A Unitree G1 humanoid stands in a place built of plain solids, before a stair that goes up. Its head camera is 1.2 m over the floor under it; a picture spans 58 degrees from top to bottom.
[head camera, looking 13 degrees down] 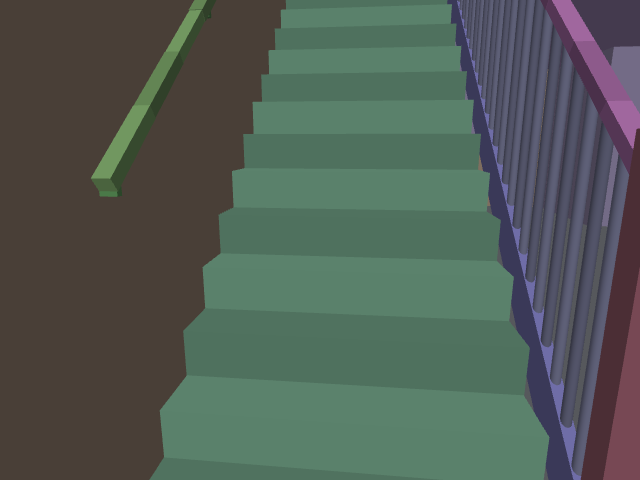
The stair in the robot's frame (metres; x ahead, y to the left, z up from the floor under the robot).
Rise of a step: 0.18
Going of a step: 0.22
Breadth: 1.20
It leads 6 degrees to the right of straight ahead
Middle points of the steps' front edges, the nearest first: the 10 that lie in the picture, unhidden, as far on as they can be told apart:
1.17 -0.08 0.35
1.39 -0.10 0.53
1.60 -0.13 0.70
1.82 -0.15 0.88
2.03 -0.17 1.06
2.25 -0.20 1.23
2.47 -0.22 1.41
2.68 -0.24 1.58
2.90 -0.27 1.76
3.12 -0.29 1.94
